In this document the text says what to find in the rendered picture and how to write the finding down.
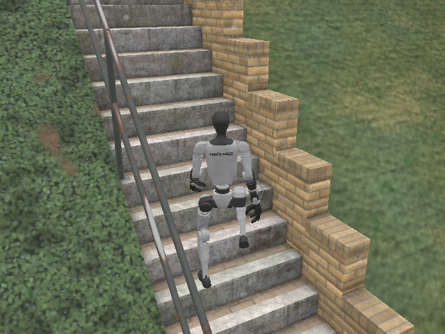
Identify stairs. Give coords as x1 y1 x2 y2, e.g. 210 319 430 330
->
68 0 337 334

